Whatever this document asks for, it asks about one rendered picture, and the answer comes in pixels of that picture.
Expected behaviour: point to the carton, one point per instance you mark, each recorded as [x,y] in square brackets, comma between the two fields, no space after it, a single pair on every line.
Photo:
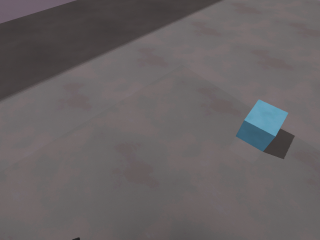
[261,125]

